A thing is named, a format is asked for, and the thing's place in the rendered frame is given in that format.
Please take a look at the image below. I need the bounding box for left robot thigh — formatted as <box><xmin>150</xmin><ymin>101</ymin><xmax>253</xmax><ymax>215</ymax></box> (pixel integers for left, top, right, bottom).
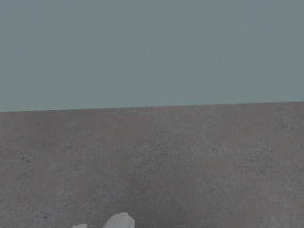
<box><xmin>103</xmin><ymin>213</ymin><xmax>135</xmax><ymax>228</ymax></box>

